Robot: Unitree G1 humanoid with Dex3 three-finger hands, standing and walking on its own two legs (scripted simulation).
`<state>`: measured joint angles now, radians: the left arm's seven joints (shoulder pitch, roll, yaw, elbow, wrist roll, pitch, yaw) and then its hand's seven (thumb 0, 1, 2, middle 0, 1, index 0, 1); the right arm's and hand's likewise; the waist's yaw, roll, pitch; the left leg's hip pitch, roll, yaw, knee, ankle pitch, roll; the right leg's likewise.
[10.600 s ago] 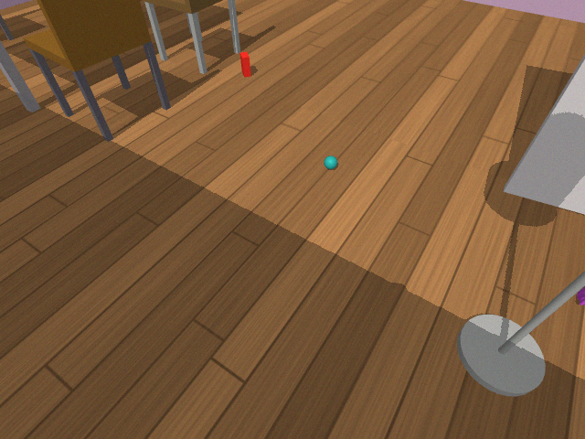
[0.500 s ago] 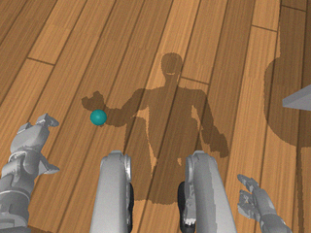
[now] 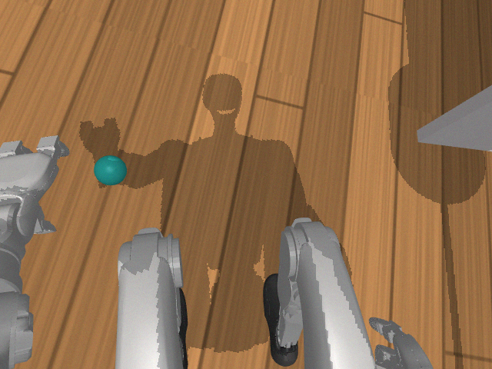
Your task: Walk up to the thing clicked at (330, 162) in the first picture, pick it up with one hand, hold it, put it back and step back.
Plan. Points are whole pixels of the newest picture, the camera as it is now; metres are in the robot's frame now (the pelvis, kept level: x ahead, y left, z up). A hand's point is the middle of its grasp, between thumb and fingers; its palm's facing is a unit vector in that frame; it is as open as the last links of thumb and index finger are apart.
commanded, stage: rise first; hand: left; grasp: from above
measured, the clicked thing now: (110, 170) +0.49 +0.28 -0.34
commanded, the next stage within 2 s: approach in 0.96 s
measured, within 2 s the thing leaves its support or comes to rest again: neither
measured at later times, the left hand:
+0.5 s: hand (60, 185) +0.42 +0.33 -0.20, palm faces -0.46 -0.07 -0.89, open 14.1 cm
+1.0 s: hand (68, 183) +0.43 +0.32 -0.22, palm faces -0.47 -0.07 -0.88, open 14.1 cm
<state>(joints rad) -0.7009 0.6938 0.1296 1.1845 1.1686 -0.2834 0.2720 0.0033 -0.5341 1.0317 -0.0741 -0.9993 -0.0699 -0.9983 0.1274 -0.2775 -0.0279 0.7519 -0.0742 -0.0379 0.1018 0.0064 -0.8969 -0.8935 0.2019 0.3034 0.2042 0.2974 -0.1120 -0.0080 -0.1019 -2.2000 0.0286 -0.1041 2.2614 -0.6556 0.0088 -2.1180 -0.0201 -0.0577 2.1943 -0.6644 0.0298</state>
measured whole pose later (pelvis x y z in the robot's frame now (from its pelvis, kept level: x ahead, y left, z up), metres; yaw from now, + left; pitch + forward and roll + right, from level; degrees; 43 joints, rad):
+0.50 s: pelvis +0.01 +0.00 -0.04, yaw -1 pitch +34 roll -7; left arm -0.82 0.75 0.16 1.35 1.29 -0.31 0.39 0.00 -0.51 0.99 -0.09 -1.00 -0.09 -0.99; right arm 0.09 -0.26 -0.01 0.77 -0.14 -0.03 0.14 0.00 -0.91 -0.90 0.20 0.30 0.20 0.30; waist -0.14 -0.02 -0.06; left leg -2.30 0.03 -0.12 2.38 -0.69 0.00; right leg -2.22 -0.01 -0.06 2.31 -0.69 0.03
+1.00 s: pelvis +0.02 +0.00 -0.05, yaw -2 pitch +34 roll -8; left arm -0.84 0.76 0.17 1.38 1.30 -0.30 0.42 0.00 -0.53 1.00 -0.08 -1.03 -0.08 -1.02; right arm 0.09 -0.27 0.01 0.78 -0.16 -0.04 0.15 0.00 -0.91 -0.90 0.20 0.30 0.20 0.30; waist -0.17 -0.03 -0.04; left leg -2.32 0.03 -0.13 2.42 -0.71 0.00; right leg -2.24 -0.01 -0.07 2.34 -0.71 0.03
